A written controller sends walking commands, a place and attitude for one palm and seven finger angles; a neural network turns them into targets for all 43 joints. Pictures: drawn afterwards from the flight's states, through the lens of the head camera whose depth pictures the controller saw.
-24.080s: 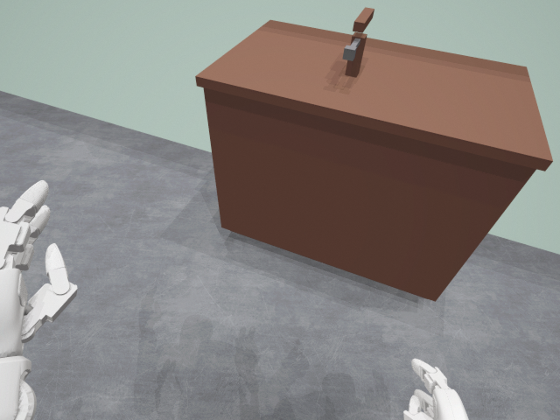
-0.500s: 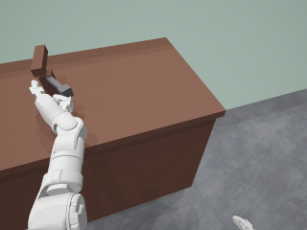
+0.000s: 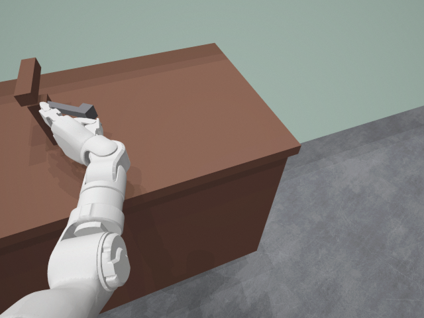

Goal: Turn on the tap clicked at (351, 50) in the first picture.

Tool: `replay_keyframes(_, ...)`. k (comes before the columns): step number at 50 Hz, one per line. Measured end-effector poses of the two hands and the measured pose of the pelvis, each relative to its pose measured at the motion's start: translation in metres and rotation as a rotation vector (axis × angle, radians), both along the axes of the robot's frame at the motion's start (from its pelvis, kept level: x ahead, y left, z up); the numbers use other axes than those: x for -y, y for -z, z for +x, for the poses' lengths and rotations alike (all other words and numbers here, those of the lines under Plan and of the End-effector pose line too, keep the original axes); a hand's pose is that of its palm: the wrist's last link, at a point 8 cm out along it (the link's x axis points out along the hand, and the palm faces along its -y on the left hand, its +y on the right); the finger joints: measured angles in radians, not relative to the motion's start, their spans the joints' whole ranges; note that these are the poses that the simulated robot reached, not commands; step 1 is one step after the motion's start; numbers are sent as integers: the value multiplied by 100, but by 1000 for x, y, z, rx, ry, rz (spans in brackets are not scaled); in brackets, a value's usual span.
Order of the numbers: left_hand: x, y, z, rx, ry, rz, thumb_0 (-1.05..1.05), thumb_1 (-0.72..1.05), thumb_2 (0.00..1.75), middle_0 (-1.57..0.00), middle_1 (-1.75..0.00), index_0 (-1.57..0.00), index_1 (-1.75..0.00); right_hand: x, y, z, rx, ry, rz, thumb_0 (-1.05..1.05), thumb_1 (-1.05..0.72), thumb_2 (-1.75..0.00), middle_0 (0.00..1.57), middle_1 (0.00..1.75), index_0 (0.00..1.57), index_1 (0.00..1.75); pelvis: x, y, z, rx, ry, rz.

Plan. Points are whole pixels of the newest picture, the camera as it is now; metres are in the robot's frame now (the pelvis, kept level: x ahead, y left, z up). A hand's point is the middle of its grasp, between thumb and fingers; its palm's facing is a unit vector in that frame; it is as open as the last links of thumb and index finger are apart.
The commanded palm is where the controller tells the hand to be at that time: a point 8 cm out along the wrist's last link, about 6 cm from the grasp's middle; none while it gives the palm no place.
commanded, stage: push the lever round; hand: left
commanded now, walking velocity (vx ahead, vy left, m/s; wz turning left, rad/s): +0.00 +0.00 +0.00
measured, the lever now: (86, 113) +0.48 +0.26 +0.14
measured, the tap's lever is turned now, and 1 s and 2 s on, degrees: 52 69 74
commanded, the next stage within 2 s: lift the hand up off the lever in 0.88 s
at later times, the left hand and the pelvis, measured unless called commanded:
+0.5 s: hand (106, 117) +0.47 +0.22 +0.14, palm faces +0.84 -0.53 -0.12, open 7.4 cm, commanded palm +0.42 +0.23 +0.14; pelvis +0.01 -0.01 +0.00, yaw +0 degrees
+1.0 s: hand (107, 113) +0.48 +0.22 +0.14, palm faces +0.83 -0.54 -0.13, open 7.6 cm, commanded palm +0.44 +0.23 +0.14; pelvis +0.01 -0.01 +0.00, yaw +0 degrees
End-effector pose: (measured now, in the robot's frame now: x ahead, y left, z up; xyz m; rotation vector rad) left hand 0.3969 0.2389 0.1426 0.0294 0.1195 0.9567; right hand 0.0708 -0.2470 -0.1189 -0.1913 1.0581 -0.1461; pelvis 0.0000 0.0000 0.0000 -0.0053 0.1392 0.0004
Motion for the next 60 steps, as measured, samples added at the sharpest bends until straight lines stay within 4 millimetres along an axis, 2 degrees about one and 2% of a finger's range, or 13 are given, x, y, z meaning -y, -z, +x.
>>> replay_keyframes(8,6,-1,6,-18,-32,7,-2,96,94,-16,-15,-16,-15,5,5,-9,-44,0,8,1,-90,-90,20,30,20,30,4,1,3,-10,-4,1)
replay_keyframes(23,12,-3,19,-46,-55,7,-1,97,95,-16,-15,-16,-15,11,6,1,-43,-8,16,1,-90,-90,20,30,20,30,11,2,9,-34,-6,6)
replay_keyframes(36,9,-3,21,-46,-53,-2,-1,93,94,-16,-15,-16,-15,16,4,-4,-59,12,3,1,-90,-90,20,30,20,30,13,2,11,-31,-5,6)
replay_keyframes(44,9,-5,27,-50,-46,2,1,92,93,-16,-15,-15,-15,16,5,-15,-76,23,-5,1,-90,-90,20,30,20,30,11,2,8,-40,-4,3)
replay_keyframes(60,12,-6,41,-54,-37,0,2,94,94,-16,-15,-16,-15,6,10,-51,-158,52,14,0,-90,-90,20,30,20,30,5,4,5,-61,7,-2)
